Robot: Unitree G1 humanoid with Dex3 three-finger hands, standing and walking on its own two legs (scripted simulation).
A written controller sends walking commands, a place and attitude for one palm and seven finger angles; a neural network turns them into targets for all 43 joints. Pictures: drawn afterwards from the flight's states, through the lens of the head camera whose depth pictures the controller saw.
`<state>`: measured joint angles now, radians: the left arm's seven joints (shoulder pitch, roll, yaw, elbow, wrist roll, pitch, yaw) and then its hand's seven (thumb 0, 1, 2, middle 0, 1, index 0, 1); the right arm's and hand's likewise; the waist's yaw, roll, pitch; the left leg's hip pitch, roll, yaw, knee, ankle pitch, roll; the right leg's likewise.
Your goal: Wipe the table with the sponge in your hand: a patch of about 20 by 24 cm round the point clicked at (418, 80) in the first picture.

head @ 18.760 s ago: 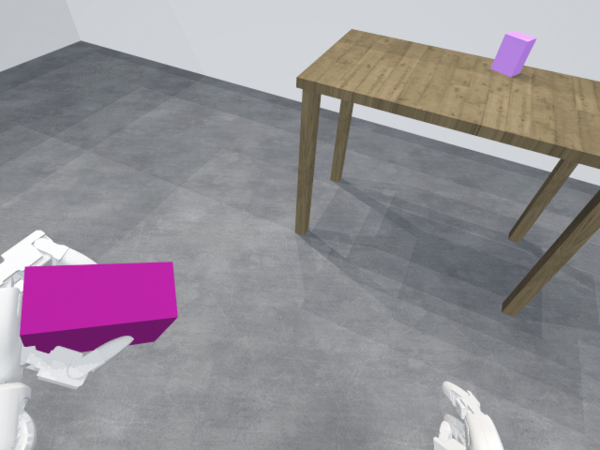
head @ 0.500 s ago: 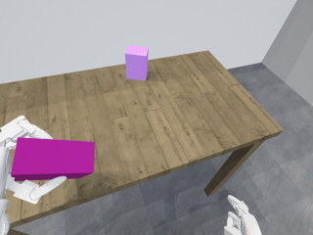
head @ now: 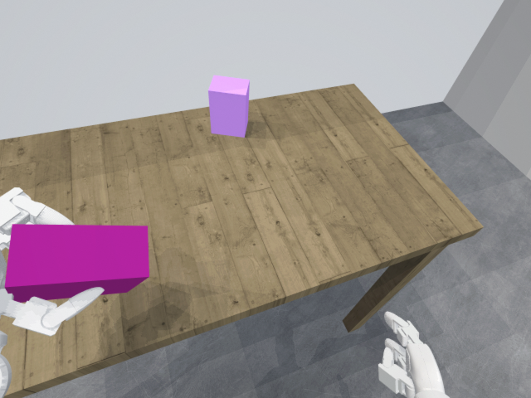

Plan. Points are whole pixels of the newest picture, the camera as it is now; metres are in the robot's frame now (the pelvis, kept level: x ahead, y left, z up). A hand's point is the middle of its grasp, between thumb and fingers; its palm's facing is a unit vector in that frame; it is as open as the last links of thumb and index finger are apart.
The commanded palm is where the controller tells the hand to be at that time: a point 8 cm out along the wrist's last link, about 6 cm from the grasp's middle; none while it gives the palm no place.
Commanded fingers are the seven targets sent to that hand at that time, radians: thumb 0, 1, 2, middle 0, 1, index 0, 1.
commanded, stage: come to a stop and stand still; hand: left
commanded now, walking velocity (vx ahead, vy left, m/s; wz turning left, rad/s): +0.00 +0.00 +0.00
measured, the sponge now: (99, 263) +0.24 +0.22 +0.12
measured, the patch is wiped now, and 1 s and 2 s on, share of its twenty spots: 0.00 0.00 0.00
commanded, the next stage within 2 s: look again from close up in 0.04 s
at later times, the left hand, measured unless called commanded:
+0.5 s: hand (43, 268) +0.21 +0.26 +0.15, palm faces +0.36 -0.85 -0.37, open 9.9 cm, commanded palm +0.15 +0.29 +0.17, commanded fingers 0.00 0.10 1.30 -1.20 -1.60 -1.20 -1.60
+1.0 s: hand (92, 268) +0.21 +0.21 +0.16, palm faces +0.33 -0.86 -0.40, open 9.9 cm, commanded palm +0.15 +0.24 +0.17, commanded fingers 0.00 0.10 1.30 -1.20 -1.60 -1.20 -1.60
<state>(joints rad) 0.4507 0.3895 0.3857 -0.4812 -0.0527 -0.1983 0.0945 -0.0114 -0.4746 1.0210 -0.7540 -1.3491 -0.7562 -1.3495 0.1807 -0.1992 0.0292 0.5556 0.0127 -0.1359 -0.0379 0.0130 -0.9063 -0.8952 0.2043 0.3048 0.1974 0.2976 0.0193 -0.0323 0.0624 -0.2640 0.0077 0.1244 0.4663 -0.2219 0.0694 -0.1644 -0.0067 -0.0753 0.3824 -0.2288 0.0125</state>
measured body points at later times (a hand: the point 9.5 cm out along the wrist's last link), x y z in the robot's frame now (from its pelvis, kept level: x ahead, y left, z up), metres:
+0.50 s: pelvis +0.00 +0.01 +0.00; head +0.03 +0.04 +0.45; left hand +0.19 +0.30 +0.17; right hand +0.18 -0.21 -0.07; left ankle +0.02 +0.07 -0.74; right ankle -0.02 -0.13 -0.74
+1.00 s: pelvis -0.01 -0.04 +0.00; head +0.03 -0.02 +0.45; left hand +0.19 +0.25 +0.18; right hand +0.18 -0.25 -0.07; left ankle +0.02 +0.07 -0.74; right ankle -0.02 -0.13 -0.74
